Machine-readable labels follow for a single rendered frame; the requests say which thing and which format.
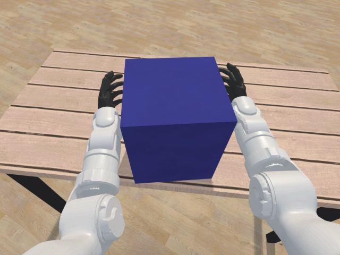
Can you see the robot right upper arm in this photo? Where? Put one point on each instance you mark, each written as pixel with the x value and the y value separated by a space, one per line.
pixel 287 202

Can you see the carton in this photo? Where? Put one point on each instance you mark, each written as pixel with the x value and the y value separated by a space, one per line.
pixel 176 118

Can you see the robot left upper arm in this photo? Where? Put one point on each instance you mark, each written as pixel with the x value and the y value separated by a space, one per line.
pixel 88 226

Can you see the robot right hand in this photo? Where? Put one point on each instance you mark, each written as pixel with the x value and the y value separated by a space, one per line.
pixel 235 87

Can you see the robot left hand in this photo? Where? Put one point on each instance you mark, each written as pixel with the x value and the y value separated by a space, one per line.
pixel 106 96

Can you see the robot right forearm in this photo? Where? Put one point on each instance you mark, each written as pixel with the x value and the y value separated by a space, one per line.
pixel 257 143

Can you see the table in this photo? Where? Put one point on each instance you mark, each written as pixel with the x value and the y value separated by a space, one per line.
pixel 44 133

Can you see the robot left forearm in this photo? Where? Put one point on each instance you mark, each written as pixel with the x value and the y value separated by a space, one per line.
pixel 102 157

